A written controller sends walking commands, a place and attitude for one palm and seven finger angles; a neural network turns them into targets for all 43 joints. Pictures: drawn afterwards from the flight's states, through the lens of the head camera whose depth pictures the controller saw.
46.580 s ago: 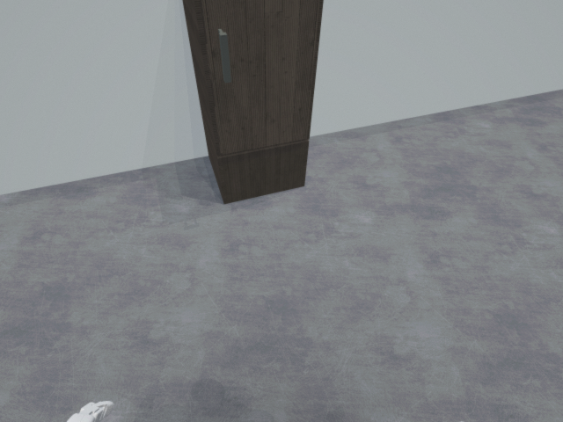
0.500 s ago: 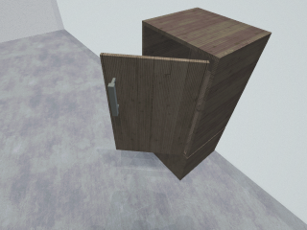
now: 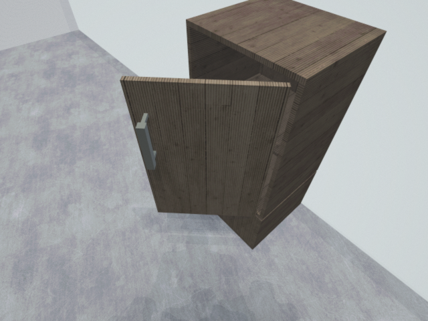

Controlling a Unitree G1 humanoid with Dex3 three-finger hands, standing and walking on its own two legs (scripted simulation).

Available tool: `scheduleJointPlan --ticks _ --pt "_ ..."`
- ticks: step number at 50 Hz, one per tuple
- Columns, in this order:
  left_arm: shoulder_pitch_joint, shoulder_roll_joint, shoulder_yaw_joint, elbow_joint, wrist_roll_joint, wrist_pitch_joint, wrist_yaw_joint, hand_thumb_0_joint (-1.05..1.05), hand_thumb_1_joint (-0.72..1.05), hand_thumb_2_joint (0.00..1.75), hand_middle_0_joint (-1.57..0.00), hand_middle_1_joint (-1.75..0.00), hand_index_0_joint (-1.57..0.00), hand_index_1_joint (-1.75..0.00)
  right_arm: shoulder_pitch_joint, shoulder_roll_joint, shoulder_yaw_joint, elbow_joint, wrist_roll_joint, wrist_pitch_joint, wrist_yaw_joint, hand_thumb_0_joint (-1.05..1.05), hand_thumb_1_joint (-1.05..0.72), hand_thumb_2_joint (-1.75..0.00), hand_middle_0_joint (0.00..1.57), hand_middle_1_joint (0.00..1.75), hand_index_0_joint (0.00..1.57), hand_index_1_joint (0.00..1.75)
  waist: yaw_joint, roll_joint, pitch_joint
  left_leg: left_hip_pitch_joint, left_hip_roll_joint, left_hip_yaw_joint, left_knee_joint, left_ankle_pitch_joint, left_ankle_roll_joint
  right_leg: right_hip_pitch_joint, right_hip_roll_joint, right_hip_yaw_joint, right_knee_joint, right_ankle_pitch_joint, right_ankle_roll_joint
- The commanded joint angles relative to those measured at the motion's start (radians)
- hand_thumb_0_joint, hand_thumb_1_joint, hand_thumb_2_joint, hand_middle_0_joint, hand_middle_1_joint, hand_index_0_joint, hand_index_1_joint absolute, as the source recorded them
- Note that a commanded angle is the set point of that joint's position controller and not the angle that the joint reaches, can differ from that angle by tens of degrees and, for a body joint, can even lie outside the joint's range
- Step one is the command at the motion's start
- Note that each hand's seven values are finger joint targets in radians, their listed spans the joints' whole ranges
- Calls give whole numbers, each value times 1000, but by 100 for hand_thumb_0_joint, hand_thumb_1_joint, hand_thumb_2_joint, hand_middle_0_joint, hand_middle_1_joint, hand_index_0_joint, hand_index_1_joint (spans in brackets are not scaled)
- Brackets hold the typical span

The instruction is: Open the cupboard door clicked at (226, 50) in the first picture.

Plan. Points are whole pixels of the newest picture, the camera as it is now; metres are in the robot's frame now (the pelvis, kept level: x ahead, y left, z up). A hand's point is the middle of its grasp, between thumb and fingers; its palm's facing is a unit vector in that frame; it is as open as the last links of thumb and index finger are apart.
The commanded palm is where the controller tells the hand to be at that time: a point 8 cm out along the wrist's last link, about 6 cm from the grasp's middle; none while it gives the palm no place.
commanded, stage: come to a stop and stand still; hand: left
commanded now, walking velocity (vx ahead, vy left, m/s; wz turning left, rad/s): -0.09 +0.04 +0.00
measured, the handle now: (148, 142) +0.55 +0.21 -0.02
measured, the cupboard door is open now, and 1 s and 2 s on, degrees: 46 46 46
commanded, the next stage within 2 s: look again from close up in 0.66 s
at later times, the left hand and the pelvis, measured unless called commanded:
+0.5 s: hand out of the picture -0.04 +0.19 -0.16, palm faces +0.02 -0.97 -0.24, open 7.4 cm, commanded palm none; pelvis -0.05 +0.01 +0.00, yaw -1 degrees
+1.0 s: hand out of the picture -0.02 +0.17 -0.17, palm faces +0.01 -0.98 -0.21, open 7.3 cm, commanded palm none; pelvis -0.02 -0.01 +0.00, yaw +0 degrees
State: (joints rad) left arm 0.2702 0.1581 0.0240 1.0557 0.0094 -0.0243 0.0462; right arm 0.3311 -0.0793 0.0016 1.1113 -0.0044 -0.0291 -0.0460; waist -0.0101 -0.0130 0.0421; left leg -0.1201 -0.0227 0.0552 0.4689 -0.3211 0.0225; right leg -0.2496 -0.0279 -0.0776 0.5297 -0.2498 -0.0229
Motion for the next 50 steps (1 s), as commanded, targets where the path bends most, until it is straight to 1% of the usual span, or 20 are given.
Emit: scheduleJointPlan --ticks 1,3,6,7,8,9,10,11,12,13,15,16,18,23,28,33,37,43,47,50 --pt "97 77 16 -39 3 6 6 0 90 90 -20 -30 -20 -30 85 -107 -33 -25 1 9 -8 0 -90 -90 20 30 20 30 16 9 -53 -74 120 -68 -25 468 -3 140 -142 121 -3 597 -33" --pt "75 85 18 -51 4 14 6 0 90 90 -20 -30 -20 -30 61 -116 -37 -34 0 17 -3 0 -90 -90 20 30 20 30 13 -17 -52 -84 116 -70 -19 366 -2 112 -147 132 -20 498 -40" --pt "36 76 14 -68 8 20 3 0 90 90 -20 -30 -20 -30 33 -107 -34 -45 -4 23 6 0 -90 -90 20 30 20 30 10 -31 -22 -111 114 -87 -65 193 5 70 -131 143 -82 257 -41" --pt "137 136 16 -25 6 6 36 0 90 90 -20 -30 -20 -30 -88 -183 -40 -126 6 7 14 0 -90 -90 20 30 20 30 50 -30 -56 -119 123 -42 110 227 -23 97 -172 173 -29 684 -23" --pt "82 172 14 -68 2 -3 28 0 90 90 -20 -30 -20 -30 -21 -131 -37 -151 5 21 20 0 -90 -90 20 30 20 30 -2 -80 -133 -139 57 -48 88 -62 -23 95 -236 242 -98 350 -68" --pt "37 160 11 -86 7 0 18 0 90 90 -20 -30 -20 -30 -13 -123 -32 -143 -1 26 23 0 -90 -90 20 30 20 30 -7 -28 -81 -98 52 -41 46 -62 -20 -3 -224 244 -139 68 -87" --pt "7 153 10 -97 9 5 12 0 90 90 -20 -30 -20 -30 22 -125 -27 -137 -5 24 29 0 -90 -90 20 30 20 30 -25 16 -50 -78 64 -58 2 -27 -9 -77 -180 213 -144 -139 -85" --pt "-10 143 6 -107 10 11 7 0 90 90 -20 -30 -20 -30 37 -131 -27 -139 -16 20 34 0 -90 -90 20 30 20 30 -23 121 -1 -96 84 -78 -33 -6 6 -122 -129 163 -114 -190 -67" --pt "-6 132 2 -107 8 17 2 0 90 90 -20 -30 -20 -30 19 -145 -25 -151 -18 17 34 0 -90 -90 20 30 20 30 -12 168 40 -177 121 -141 -99 -32 24 -102 -80 134 -91 -186 -44" --pt "8 119 -3 -102 9 20 -2 0 90 90 -20 -30 -20 -30 -8 -164 -24 -164 -18 16 33 0 -90 -90 20 30 20 30 3 166 70 -242 144 -181 -162 -102 36 -61 -51 102 -66 -135 -30" --pt "43 100 -10 -87 14 21 -9 0 90 90 -20 -30 -20 -30 -41 -191 -26 -190 -15 15 33 0 -90 -90 20 30 20 30 25 92 107 -326 146 -189 -210 -209 43 5 -39 89 -61 -85 -23" --pt "42 103 -12 -81 15 18 -12 0 90 90 -20 -30 -20 -30 -35 -193 -24 -189 -16 13 33 0 -90 -90 20 30 20 30 24 51 111 -331 141 -187 -216 -205 43 16 -42 96 -70 -82 -24" --pt "55 101 -13 -76 14 16 -15 0 90 90 -20 -30 -20 -30 -24 -204 -23 -186 -15 14 34 0 -90 -90 20 30 20 30 22 5 114 -312 123 -172 -216 -223 40 -4 -49 121 -104 -137 -21" --pt "60 107 -10 -72 10 9 -17 0 90 90 -20 -30 -20 -30 16 -202 -18 -160 -18 17 35 0 -90 -90 20 30 20 30 6 -29 92 -237 97 -143 -179 -172 37 -60 -64 172 -163 -222 -22" --pt "63 107 -8 -56 6 1 -20 0 90 90 -20 -30 -20 -30 28 -192 -13 -130 -17 12 33 0 -90 -90 20 30 20 30 0 -4 46 -195 93 -130 -161 -120 33 -50 -71 193 -176 -210 -26" --pt "62 104 -9 -35 4 -5 -20 0 90 90 -20 -30 -20 -30 48 -177 -9 -95 -14 7 31 0 -90 -90 20 30 20 30 -1 -24 29 -183 88 -115 -141 -79 28 -35 -83 210 -191 -211 -31" --pt "60 98 -11 -18 4 -4 -18 0 90 90 -20 -30 -20 -30 58 -164 -5 -68 -13 4 29 0 -90 -90 20 30 20 30 4 14 54 -205 99 -128 -165 -94 27 -26 -78 193 -178 -183 -30" --pt "63 83 -16 7 1 -9 -16 0 90 90 -20 -30 -20 -30 73 -146 0 -38 -11 -2 24 0 -90 -90 20 30 20 30 7 3 50 -189 101 -118 -156 -19 22 6 -83 186 -171 -98 -32" --pt "59 76 -18 20 -1 -13 -14 0 90 90 -20 -30 -20 -30 74 -140 3 -21 -9 -8 19 0 -90 -90 20 30 20 30 8 30 30 -155 109 -112 -150 68 19 40 -84 172 -154 22 -34" --pt "60 78 -18 26 -2 -16 -13 0 90 90 -20 -30 -20 -30 72 -139 3 -14 -8 -12 16 0 -90 -90 20 30 20 30 9 12 2 -131 112 -103 -141 122 16 76 -88 164 -139 113 -34"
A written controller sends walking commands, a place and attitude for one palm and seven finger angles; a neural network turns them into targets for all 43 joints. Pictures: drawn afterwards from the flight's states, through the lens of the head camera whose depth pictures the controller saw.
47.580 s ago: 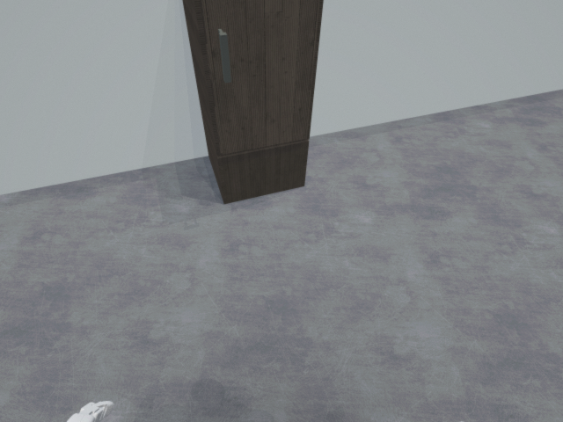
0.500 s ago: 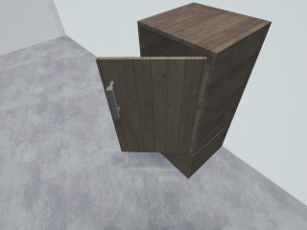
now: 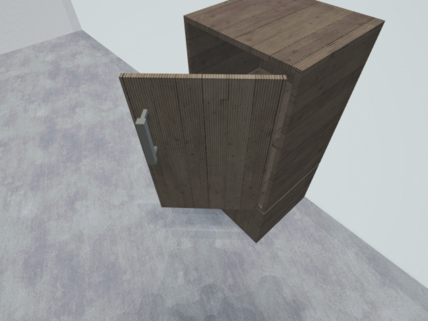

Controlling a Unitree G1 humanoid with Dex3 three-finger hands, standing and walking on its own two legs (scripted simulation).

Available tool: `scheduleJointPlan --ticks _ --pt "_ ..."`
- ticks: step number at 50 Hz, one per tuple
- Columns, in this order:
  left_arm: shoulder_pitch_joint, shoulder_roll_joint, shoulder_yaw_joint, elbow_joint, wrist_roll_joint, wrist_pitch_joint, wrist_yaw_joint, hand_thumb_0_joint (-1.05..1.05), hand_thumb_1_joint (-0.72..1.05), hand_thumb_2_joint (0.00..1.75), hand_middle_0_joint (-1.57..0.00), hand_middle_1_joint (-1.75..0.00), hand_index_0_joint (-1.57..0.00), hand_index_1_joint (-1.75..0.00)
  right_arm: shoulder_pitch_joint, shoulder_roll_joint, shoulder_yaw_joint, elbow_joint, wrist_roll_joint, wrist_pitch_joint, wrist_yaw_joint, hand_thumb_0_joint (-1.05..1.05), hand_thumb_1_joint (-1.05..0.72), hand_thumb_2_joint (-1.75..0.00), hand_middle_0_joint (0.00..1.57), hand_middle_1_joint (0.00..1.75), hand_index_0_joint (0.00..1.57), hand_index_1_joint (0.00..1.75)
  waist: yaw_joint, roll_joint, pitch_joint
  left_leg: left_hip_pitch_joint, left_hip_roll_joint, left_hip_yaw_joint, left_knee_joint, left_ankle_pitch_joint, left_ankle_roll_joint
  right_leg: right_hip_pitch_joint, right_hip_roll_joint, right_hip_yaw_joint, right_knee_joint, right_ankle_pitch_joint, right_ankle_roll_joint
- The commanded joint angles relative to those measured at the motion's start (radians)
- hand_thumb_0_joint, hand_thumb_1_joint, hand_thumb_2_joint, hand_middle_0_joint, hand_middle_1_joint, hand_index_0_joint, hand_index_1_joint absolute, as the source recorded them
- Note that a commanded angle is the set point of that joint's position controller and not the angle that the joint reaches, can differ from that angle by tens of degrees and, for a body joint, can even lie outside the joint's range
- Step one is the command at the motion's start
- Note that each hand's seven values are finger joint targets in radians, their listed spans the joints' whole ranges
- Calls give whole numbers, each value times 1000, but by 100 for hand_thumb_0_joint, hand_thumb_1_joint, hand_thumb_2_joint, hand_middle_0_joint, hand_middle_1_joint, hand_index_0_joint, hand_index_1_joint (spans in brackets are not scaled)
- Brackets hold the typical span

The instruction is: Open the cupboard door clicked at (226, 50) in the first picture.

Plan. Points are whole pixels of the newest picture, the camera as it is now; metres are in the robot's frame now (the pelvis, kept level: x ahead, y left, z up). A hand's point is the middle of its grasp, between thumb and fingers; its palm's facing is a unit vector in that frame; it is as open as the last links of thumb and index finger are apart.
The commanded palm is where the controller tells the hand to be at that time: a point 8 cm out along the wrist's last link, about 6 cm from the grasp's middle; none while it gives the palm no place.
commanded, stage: look again from close up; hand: left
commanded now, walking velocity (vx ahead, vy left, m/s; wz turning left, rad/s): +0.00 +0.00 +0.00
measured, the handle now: (148, 137) +0.56 +0.21 -0.02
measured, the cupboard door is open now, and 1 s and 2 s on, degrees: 46 46 46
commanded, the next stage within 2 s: raise the hand with hooked fingers in 0.26 s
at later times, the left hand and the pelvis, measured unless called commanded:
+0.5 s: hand (124, 299) +0.18 +0.19 -0.07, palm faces +0.28 -0.95 -0.17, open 7.4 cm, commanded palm +0.13 +0.23 -0.07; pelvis +0.03 -0.01 +0.00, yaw +2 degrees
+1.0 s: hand (110, 289) +0.18 +0.21 -0.04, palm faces +0.00 -1.00 -0.10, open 9.9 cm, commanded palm +0.16 +0.27 -0.04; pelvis -0.03 -0.01 -0.10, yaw +4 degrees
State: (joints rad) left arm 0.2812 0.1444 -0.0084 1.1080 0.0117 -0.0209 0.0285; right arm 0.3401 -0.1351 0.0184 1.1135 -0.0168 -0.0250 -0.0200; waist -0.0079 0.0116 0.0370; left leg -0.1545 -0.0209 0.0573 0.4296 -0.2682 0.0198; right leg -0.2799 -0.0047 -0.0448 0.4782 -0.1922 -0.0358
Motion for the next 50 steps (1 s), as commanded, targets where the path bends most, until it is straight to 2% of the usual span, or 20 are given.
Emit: scheduleJointPlan --ticks 1,17,18,19,20,21,22,23,24,25,27,29,31,33,38,41,43,46,47,50 --pt "44 91 14 -26 -3 -19 5 0 90 90 -20 -30 -20 -30 60 -81 -13 -14 5 -16 -11 0 -90 -90 20 30 20 30 6 -22 17 -95 113 -105 -101 84 19 107 -110 126 -85 82 -21" --pt "22 106 20 -25 -3 -17 9 0 90 90 -20 -30 -20 -30 18 -93 -17 2 4 -14 -20 0 -90 -90 20 30 20 30 8 2 5 -29 123 -96 -95 193 9 141 -115 111 -66 232 -24" --pt "155 141 32 24 3 -28 52 0 90 90 -20 -30 -20 -30 -93 -133 -33 -65 18 -19 -11 0 -90 -90 20 30 20 30 64 -108 -45 -77 140 -36 129 208 -17 180 -171 147 -39 689 21" --pt "-655 362 151 -1509 -202 -252 35 0 88 89 -20 -32 -20 -32 -97 -308 -52 -431 64 -173 -51 0 -90 -90 20 30 20 30 -63 118 -497 104 9 -62 -13 301 9 253 -82 128 14 468 -7" --pt "-181 282 151 -1226 -119 -191 66 0 85 88 -20 -33 -20 -33 -182 -214 -30 -386 40 -254 -86 0 -90 -90 20 30 20 30 26 248 -437 120 25 -31 -24 437 11 238 -24 86 28 270 -31" --pt "-131 210 109 -1110 -146 -144 107 0 83 87 -21 -34 -21 -34 -161 -231 -42 -323 46 -270 -90 0 -90 -90 20 30 20 30 5 258 -339 64 39 -45 -2 349 -18 157 -27 48 12 133 -22" --pt "130 -21 -14 -910 -163 -62 92 0 81 86 -21 -36 -21 -36 -140 -173 -40 -318 62 -266 -80 0 -90 -90 20 30 20 30 -13 90 -167 -21 50 -66 -7 300 -12 67 -22 15 -6 99 -4" --pt "-57 20 10 -1076 -198 -103 68 0 78 85 -21 -37 -21 -37 -182 -228 -43 -406 65 -280 -70 0 -90 -90 20 30 20 30 -36 -5 -29 -96 45 -103 14 234 -2 -6 -29 8 -6 92 10" --pt "-68 111 111 -1065 -194 -162 46 0 76 84 -21 -39 -21 -39 -157 -252 -72 -424 48 -289 -68 0 -90 -90 20 30 20 30 -49 -119 -58 -127 38 -91 64 185 4 -60 -27 -8 3 35 18" --pt "-5 87 114 -975 -188 -219 15 0 74 83 -21 -40 -21 -40 -155 -253 -81 -447 35 -296 -65 0 -90 -90 20 30 20 30 -45 -210 -10 -208 29 -85 111 129 6 -136 -23 -23 26 -26 27" --pt "231 30 140 -829 -213 -329 -71 0 69 81 -22 -43 -22 -43 -166 -236 -86 -510 28 -299 -39 0 -90 -90 20 30 20 30 24 -277 -31 -343 5 -69 196 65 -8 -179 -23 -21 120 -69 26" --pt "392 22 172 -855 -250 -473 -184 0 64 79 -22 -47 -22 -47 -206 -231 -103 -578 22 -302 -6 0 -90 -90 20 30 20 30 79 -269 -132 -461 -13 -43 285 49 -25 -156 -25 0 230 -5 22" --pt "437 93 249 -852 -265 -593 -306 0 60 77 -22 -50 -22 -50 -216 -243 -119 -630 23 -296 30 0 -90 -90 20 30 20 30 98 -128 -230 -508 -32 -29 379 82 -43 -116 -48 51 329 155 8" --pt "369 161 283 -869 -265 -655 -400 0 55 75 -22 -53 -22 -53 -245 -248 -117 -673 32 -281 38 0 -90 -90 20 30 20 30 78 -82 -263 -598 -37 -16 459 47 -38 -165 -64 103 374 163 11" --pt "38 220 335 -1146 -344 -623 -399 0 43 70 -23 -60 -23 -60 -237 -237 -112 -774 47 -252 0 0 -90 -90 20 30 20 30 36 -9 -333 -691 -28 -24 560 -91 -6 -284 -59 191 358 -204 21" --pt "-178 260 314 -1382 -343 -673 -359 0 36 67 -24 -64 -24 -64 -172 -238 -93 -747 34 -257 -19 0 -90 -90 20 30 20 30 -28 99 -392 -632 5 -61 613 -54 8 -368 -22 147 430 -184 8" --pt "-116 214 239 -1406 -316 -681 -369 0 32 65 -24 -68 -24 -68 -158 -234 -84 -721 33 -265 -28 0 -90 -90 20 30 20 30 -41 122 -429 -591 18 -73 615 -27 15 -389 -12 116 449 -151 0" --pt "-155 215 180 -1321 -311 -614 -426 0 25 62 -25 -72 -25 -72 -157 -260 -62 -688 37 -276 -39 0 -90 -90 20 30 20 30 -76 136 -362 -620 26 -97 626 -51 18 -451 3 75 463 -166 -1" --pt "-160 248 201 -1267 -301 -573 -442 0 22 61 -25 -74 -25 -74 -149 -263 -63 -681 44 -275 -43 0 -90 -90 20 30 20 30 -81 90 -351 -649 26 -103 617 -85 17 -452 4 68 451 -203 6" --pt "-32 263 269 -1122 -315 -412 -468 0 15 58 -25 -78 -25 -78 -168 -264 -64 -706 67 -266 -51 0 -90 -90 20 30 20 30 -23 -7 -367 -693 15 -112 547 -114 11 -375 1 47 413 -260 18"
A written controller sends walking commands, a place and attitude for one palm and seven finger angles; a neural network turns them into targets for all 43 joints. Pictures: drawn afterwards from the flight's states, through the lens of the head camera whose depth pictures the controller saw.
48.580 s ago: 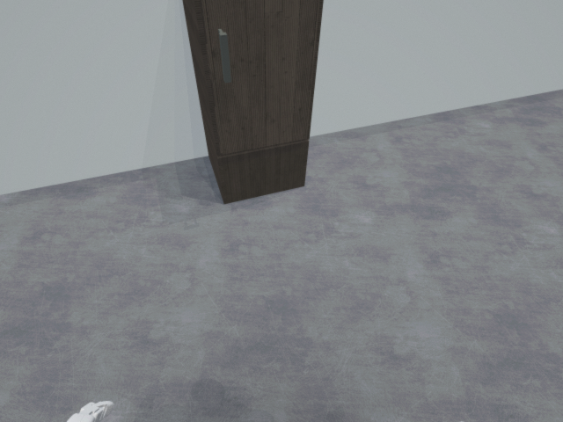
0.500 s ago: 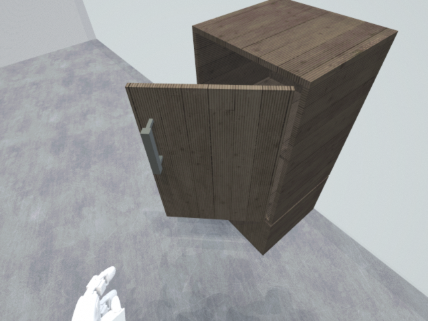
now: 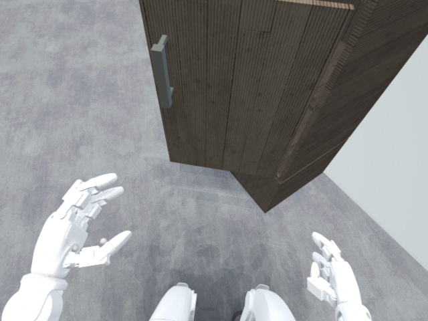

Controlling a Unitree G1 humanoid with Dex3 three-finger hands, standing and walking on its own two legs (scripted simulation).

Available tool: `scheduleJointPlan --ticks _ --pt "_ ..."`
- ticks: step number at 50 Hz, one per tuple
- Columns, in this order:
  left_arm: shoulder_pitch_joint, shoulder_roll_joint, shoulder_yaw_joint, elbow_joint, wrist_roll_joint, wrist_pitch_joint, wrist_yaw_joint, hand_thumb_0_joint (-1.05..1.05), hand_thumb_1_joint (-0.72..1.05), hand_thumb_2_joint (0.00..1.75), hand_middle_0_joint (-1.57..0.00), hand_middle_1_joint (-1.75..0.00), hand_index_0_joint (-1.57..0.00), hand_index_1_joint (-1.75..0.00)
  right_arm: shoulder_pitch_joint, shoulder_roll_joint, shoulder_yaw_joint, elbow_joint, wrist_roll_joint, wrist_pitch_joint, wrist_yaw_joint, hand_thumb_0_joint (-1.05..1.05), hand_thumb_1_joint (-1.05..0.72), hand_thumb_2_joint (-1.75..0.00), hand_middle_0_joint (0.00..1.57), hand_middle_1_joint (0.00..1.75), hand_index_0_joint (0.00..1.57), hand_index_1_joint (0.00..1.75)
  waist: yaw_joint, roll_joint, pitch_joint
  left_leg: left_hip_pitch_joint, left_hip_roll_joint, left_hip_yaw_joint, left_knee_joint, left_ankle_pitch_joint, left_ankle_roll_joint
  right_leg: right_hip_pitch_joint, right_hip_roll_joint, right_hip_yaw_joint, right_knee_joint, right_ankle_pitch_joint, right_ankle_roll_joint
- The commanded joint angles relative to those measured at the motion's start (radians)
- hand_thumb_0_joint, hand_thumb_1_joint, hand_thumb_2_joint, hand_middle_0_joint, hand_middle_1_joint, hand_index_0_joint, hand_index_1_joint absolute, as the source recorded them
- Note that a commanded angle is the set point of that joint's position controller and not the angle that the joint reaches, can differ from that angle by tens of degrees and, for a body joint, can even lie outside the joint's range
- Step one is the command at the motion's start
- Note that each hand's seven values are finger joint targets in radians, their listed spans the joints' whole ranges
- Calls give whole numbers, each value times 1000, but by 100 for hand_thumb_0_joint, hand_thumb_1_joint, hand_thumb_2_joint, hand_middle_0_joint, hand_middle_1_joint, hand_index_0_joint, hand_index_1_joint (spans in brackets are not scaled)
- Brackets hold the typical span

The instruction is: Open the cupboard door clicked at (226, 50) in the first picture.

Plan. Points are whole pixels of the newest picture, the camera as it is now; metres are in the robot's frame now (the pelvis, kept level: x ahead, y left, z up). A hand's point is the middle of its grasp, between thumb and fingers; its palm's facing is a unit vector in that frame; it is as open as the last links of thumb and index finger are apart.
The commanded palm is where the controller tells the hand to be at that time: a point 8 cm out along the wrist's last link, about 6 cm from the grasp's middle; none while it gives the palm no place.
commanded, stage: raise the hand with hooked fingers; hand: left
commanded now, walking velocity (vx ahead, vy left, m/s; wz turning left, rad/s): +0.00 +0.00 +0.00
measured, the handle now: (165, 73) +0.60 +0.18 +0.08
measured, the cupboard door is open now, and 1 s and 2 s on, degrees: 46 46 46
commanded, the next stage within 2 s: move the hooked fingers beside the handle in 1.46 s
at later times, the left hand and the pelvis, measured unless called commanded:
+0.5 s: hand (84, 212) +0.26 +0.24 +0.07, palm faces -0.09 -0.99 -0.07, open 12.8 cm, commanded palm +0.24 +0.31 +0.08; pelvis +0.01 +0.03 +0.02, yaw -1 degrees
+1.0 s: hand (63, 166) +0.32 +0.29 +0.10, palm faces -0.03 -1.00 -0.07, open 14.0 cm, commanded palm +0.29 +0.33 +0.10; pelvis +0.02 +0.02 +0.04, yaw -1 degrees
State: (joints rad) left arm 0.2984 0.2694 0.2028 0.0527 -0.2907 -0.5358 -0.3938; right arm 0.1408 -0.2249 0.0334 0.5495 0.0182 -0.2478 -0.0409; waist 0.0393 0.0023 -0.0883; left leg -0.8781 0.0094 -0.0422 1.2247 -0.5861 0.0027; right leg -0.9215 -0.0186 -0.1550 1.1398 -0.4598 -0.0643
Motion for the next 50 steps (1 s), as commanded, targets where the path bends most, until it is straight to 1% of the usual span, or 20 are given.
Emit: scheduleJointPlan --ticks 1,3,6,7,10,11,14,16,21,23,24,27,31,37,41,42,43,46,48,50 --pt "-8 162 105 -10 -34 163 -54 0 13 57 -25 -80 -25 -80 14 -173 -80 -156 34 -35 -31 0 -90 -90 20 30 20 30 -37 0 -247 33 -21 -10 -263 226 24 303 17 155 -252 26 41" --pt "21 192 177 -103 -66 228 -35 0 8 55 -26 -82 -26 -82 -4 -160 -80 -191 37 -24 -26 0 -90 -90 20 30 20 30 6 8 -344 76 -33 0 -303 285 19 388 4 138 -256 87 48" --pt "56 179 229 -166 -93 234 44 0 1 52 -26 -87 -26 -87 -11 -126 -75 -203 23 -23 -20 0 -90 -90 20 30 20 30 37 -30 -334 91 -28 -10 -334 356 10 419 18 106 -235 158 39" --pt "31 172 219 -204 -86 210 68 0 -1 51 -27 -88 -27 -88 3 -125 -74 -199 18 -25 -16 0 -90 -90 20 30 20 30 25 -6 -328 95 -26 -5 -336 357 9 399 16 107 -236 162 39" --pt "-34 149 176 -173 -45 127 119 0 -8 48 -27 -93 -27 -93 35 -136 -78 -170 10 -34 -12 0 -90 -90 20 30 20 30 -26 -13 -216 66 -17 -8 -335 255 10 281 16 102 -245 35 43" --pt "-76 153 159 -166 -38 101 113 0 -10 47 -27 -94 -27 -94 39 -147 -74 -168 6 -38 -13 0 -90 -90 20 30 20 30 -37 -4 -181 55 -16 -12 -326 240 12 255 18 105 -237 20 35" --pt "-113 156 112 -116 -13 55 68 0 -17 44 -28 -99 -28 -99 76 -174 -74 -155 11 -52 -18 0 -90 -90 20 30 20 30 -67 36 -180 71 -19 -10 -328 162 14 205 12 108 -247 -45 37" --pt "-172 162 87 -125 -26 57 22 0 -22 42 -28 -102 -28 -102 85 -190 -73 -157 19 -62 -26 0 -90 -90 20 30 20 30 -82 60 -199 101 -20 -18 -328 161 16 207 15 111 -246 -26 33" --pt "-203 300 217 -151 -58 98 -10 0 -34 37 -29 -110 -29 -110 109 -203 -74 -149 23 -65 -43 0 -90 -90 20 30 20 30 -39 103 -291 193 -17 -31 -357 307 3 311 26 97 -245 105 26" --pt "-175 297 244 -150 -70 108 1 0 -38 35 -29 -112 -29 -112 109 -191 -73 -147 21 -56 -40 0 -90 -90 20 30 20 30 -28 102 -300 218 -15 -25 -363 393 -5 344 26 88 -247 179 28" --pt "-161 273 245 -119 -78 116 7 0 -41 34 -29 -114 -29 -114 106 -185 -72 -148 22 -50 -38 0 -90 -90 20 30 20 30 -27 95 -270 212 -16 -19 -366 395 -5 343 27 86 -253 187 31" --pt "-202 257 237 -61 -80 139 6 0 -48 31 -30 -118 -30 -118 101 -187 -65 -151 20 -33 -30 0 -90 -90 20 30 20 30 -35 117 -218 212 -15 -17 -373 410 -15 322 32 78 -254 204 27" --pt "-256 245 196 26 -62 181 -32 0 -50 30 -30 -120 -30 -120 114 -201 -61 -158 23 -21 -27 0 -90 -90 20 30 20 30 -61 89 -177 202 -13 -18 -378 383 -10 304 35 79 -273 199 29" --pt "-399 361 283 15 -80 176 -91 0 -50 30 -30 -120 -30 -120 123 -207 -57 -152 21 -20 -37 0 -90 -90 20 30 20 30 -50 80 -302 252 -13 -16 -373 450 -5 388 35 98 -279 270 28" --pt "-444 405 328 53 -93 149 -95 0 -50 30 -30 -120 -30 -120 125 -205 -52 -134 15 -20 -39 0 -90 -90 20 30 20 30 -41 111 -289 257 -11 -19 -372 486 -13 386 38 96 -273 285 23" --pt "-446 392 321 83 -93 152 -102 0 -50 30 -30 -120 -30 -120 126 -202 -49 -130 16 -16 -38 0 -90 -90 20 30 20 30 -46 117 -283 259 -12 -11 -374 487 -10 390 35 100 -280 292 25" --pt "-443 388 322 112 -96 155 -107 0 -50 30 -30 -120 -30 -120 128 -203 -52 -126 18 -14 -38 0 -90 -90 20 30 20 30 -49 85 -272 248 -11 -12 -378 477 -8 391 35 97 -285 288 28" --pt "-467 402 317 177 -92 183 -135 0 -50 30 -30 -120 -30 -120 133 -213 -51 -127 22 -9 -39 0 -90 -90 20 30 20 30 -48 100 -255 240 -11 -10 -387 474 -4 394 33 102 -295 288 23" --pt "-483 417 327 193 -95 200 -155 0 -50 30 -30 -120 -30 -120 138 -215 -54 -125 25 -5 -39 0 -90 -90 20 30 20 30 -49 100 -280 248 -12 -2 -393 479 1 419 27 108 -308 307 29" --pt "-449 391 313 202 -101 206 -166 0 -50 30 -30 -120 -30 -120 141 -213 -56 -135 26 -6 -36 0 -90 -90 20 30 20 30 -44 75 -294 246 -13 2 -396 482 6 437 25 113 -316 314 32"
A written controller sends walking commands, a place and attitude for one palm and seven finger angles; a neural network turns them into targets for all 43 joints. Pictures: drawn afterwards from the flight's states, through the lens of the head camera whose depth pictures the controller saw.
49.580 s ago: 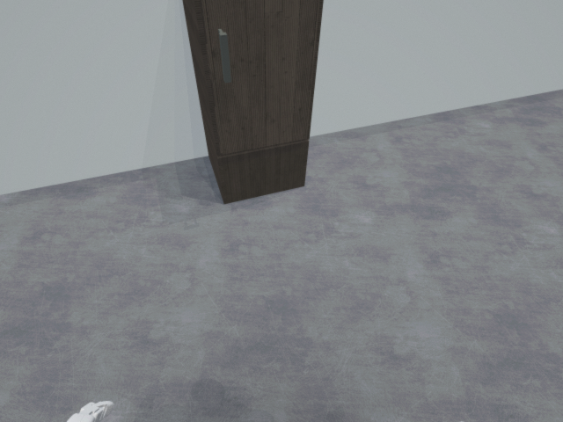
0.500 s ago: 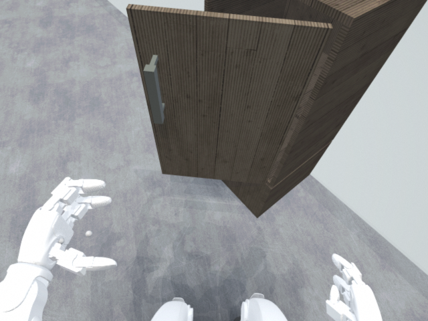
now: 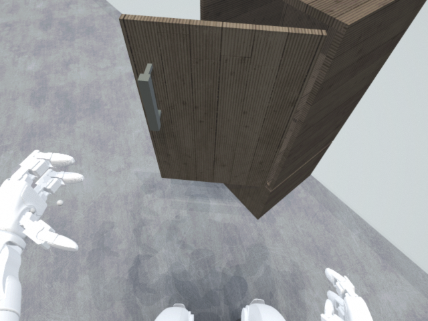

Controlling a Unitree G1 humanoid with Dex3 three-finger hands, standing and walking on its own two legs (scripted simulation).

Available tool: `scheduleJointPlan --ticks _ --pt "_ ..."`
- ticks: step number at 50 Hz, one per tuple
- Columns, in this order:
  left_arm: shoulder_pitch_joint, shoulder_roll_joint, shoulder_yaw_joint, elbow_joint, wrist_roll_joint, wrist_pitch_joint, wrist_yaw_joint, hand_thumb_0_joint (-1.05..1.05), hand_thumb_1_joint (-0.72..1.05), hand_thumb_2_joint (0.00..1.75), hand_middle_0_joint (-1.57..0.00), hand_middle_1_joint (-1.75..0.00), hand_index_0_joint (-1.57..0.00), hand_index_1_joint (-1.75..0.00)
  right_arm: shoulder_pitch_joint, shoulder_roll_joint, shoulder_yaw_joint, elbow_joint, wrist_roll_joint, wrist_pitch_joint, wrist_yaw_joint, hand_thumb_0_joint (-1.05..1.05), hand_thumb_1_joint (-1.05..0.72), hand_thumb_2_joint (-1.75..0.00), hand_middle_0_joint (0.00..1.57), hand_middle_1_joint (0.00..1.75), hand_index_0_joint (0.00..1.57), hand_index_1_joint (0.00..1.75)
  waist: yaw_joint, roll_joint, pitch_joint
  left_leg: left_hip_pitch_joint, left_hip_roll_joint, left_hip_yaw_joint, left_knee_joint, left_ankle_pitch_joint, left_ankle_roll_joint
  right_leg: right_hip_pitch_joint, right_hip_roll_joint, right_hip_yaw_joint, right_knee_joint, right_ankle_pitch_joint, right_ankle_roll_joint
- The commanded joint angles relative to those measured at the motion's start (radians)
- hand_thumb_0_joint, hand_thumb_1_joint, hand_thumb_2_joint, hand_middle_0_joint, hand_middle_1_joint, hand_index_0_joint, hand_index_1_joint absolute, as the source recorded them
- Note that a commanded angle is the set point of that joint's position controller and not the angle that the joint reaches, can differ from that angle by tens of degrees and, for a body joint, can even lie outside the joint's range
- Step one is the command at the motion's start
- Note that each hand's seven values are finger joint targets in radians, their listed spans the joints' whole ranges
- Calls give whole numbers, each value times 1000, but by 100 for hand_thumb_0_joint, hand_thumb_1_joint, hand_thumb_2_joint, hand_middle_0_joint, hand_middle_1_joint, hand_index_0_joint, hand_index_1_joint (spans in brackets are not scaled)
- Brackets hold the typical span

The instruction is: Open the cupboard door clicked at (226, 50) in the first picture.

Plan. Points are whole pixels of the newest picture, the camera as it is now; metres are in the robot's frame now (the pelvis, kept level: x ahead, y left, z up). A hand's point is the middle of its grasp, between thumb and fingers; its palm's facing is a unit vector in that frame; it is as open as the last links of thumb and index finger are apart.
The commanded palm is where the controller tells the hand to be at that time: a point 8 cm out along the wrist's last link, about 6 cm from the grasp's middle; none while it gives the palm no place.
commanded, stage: raise the hand with hooked fingers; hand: left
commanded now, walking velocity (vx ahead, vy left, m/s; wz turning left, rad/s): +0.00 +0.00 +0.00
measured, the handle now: (152, 99) +0.57 +0.18 +0.04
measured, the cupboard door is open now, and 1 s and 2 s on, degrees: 46 46 46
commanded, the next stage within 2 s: move the hooked fingers beside the handle in 0.46 s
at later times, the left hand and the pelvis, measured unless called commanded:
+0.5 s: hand (67, 207) +0.29 +0.26 +0.06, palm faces -0.01 -1.00 -0.05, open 14.0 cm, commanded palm +0.26 +0.31 +0.06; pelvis +0.00 -0.01 +0.00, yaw +0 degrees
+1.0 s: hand (90, 170) +0.36 +0.25 +0.06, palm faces -0.04 -1.00 -0.03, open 14.0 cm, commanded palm +0.33 +0.30 +0.05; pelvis -0.01 +0.00 +0.00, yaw -1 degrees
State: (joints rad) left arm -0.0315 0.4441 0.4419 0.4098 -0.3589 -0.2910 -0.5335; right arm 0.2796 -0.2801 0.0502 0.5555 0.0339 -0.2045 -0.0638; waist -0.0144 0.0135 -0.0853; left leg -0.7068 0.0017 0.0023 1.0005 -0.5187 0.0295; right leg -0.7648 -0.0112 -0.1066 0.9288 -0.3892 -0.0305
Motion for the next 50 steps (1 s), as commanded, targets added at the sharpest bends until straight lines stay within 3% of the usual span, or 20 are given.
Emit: scheduleJointPlan --ticks 1,5,10,11,12,16,17,21,22,23,24,28,32,36,37,39,40,46,47,50 --pt "-117 217 74 -163 -38 -42 -31 0 -50 30 -30 -120 -30 -120 4 -158 -73 -144 8 -52 -11 0 -90 -90 20 30 20 30 12 72 -300 83 -5 -45 -169 437 -22 279 21 64 -100 257 -7" --pt "-112 230 106 -166 -47 -70 -13 0 -50 30 -30 -120 -30 -120 9 -158 -78 -144 3 -49 -2 0 -90 -90 20 30 20 30 12 24 -287 50 -7 -35 -170 401 -17 291 19 74 -110 249 0" --pt "-139 242 116 -167 -35 -102 11 0 -50 30 -30 -120 -30 -120 10 -153 -77 -141 0 -44 -1 0 -90 -90 20 30 20 30 12 83 -280 41 -12 -24 -172 355 -16 285 13 89 -113 204 -3" --pt "-151 249 112 -176 -30 -106 13 0 -50 30 -30 -120 -30 -120 15 -157 -77 -140 0 -43 -1 0 -90 -90 20 30 20 30 7 67 -283 45 -8 -28 -171 356 -15 285 17 87 -109 204 -5" --pt "-144 241 106 -182 -27 -109 12 0 -50 30 -30 -120 -30 -120 13 -152 -77 -138 1 -42 -1 0 -90 -90 20 30 20 30 11 97 -297 58 -10 -25 -173 373 -15 294 16 89 -109 221 -4" --pt "-153 252 106 -200 -30 -113 2 0 -50 30 -30 -120 -30 -120 10 -153 -76 -138 -1 -42 -5 0 -90 -90 20 30 20 30 2 89 -308 59 -8 -23 -166 370 -10 310 15 99 -115 235 -3" --pt "-145 239 100 -172 -32 -109 -1 0 -50 30 -30 -120 -30 -120 10 -151 -73 -136 2 -38 -7 0 -90 -90 20 30 20 30 0 64 -292 50 -7 -27 -172 361 -11 304 16 94 -118 225 -1" --pt "-166 230 93 -136 -40 -103 -11 0 -50 30 -30 -120 -30 -120 -4 -153 -69 -134 5 -39 -12 0 -90 -90 20 30 20 30 -2 68 -238 28 -8 -28 -175 298 -11 277 15 100 -133 157 -4" --pt "-174 236 99 -135 -39 -102 -12 0 -50 30 -30 -120 -30 -120 -1 -153 -70 -135 6 -37 -13 0 -90 -90 20 30 20 30 -4 46 -251 33 -8 -28 -180 301 -10 282 15 97 -133 163 -1" --pt "-173 227 90 -133 -37 -102 -14 0 -50 30 -30 -120 -30 -120 -4 -151 -70 -136 7 -38 -15 0 -90 -90 20 30 20 30 -1 75 -253 37 -10 -25 -179 301 -10 280 12 101 -135 163 -1" --pt "-170 234 100 -127 -38 -100 -13 0 -50 30 -30 -120 -30 -120 -3 -150 -69 -139 6 -38 -15 0 -90 -90 20 30 20 30 0 45 -259 31 -9 -27 -180 291 -10 287 11 100 -136 151 1" --pt "-171 224 82 -139 -31 -105 -16 0 -50 30 -30 -120 -30 -120 -3 -149 -69 -142 6 -40 -14 0 -90 -90 20 30 20 30 -1 58 -266 45 -9 -28 -181 307 -10 281 14 93 -127 169 0" --pt "-359 246 72 -75 -18 -110 -11 0 -50 30 -30 -120 -30 -120 0 -157 -63 -114 7 -36 -27 0 -90 -90 20 30 20 30 -35 45 -217 9 -5 -36 -166 226 -10 218 16 103 -132 82 1" --pt "-454 240 36 -43 2 -114 -11 0 -50 30 -30 -120 -30 -120 10 -158 -60 -104 4 -40 -35 0 -90 -90 20 30 20 30 -35 98 -263 35 -7 -39 -161 244 -11 201 15 98 -111 99 -5" --pt "-460 267 57 -26 10 -113 -9 0 -50 30 -30 -120 -30 -120 20 -159 -62 -98 4 -37 -35 0 -90 -90 20 30 20 30 -29 79 -295 39 -5 -42 -162 264 -13 224 14 97 -107 120 -3" --pt "-463 279 60 -16 22 -108 -7 0 -50 30 -30 -120 -30 -120 28 -159 -64 -98 4 -33 -33 0 -90 -90 20 30 20 30 -23 104 -332 54 -5 -40 -161 312 -16 236 12 92 -94 168 -3" --pt "-456 260 44 -7 25 -102 -6 0 -50 30 -30 -120 -30 -120 30 -156 -64 -102 4 -31 -31 0 -90 -90 20 30 20 30 -20 111 -337 60 -5 -41 -165 324 -18 231 12 87 -92 176 -3" --pt "-480 304 95 93 28 -79 23 0 -50 30 -30 -120 -30 -120 50 -165 -65 -104 0 1 -17 0 -90 -90 20 30 20 30 -10 47 -321 -1 -3 -32 -157 335 -19 256 17 90 -85 210 -4" --pt "-496 291 86 118 33 -76 27 0 -50 30 -30 -120 -30 -120 55 -163 -63 -103 1 8 -15 0 -90 -90 20 30 20 30 -18 29 -318 -9 -4 -27 -158 330 -15 251 17 92 -87 214 1" --pt "-508 302 96 112 44 -90 38 0 -50 30 -30 -120 -30 -120 72 -165 -71 -106 -2 21 -8 0 -90 -90 20 30 20 30 -13 48 -360 -9 -5 -19 -154 356 -14 277 12 101 -82 252 3"
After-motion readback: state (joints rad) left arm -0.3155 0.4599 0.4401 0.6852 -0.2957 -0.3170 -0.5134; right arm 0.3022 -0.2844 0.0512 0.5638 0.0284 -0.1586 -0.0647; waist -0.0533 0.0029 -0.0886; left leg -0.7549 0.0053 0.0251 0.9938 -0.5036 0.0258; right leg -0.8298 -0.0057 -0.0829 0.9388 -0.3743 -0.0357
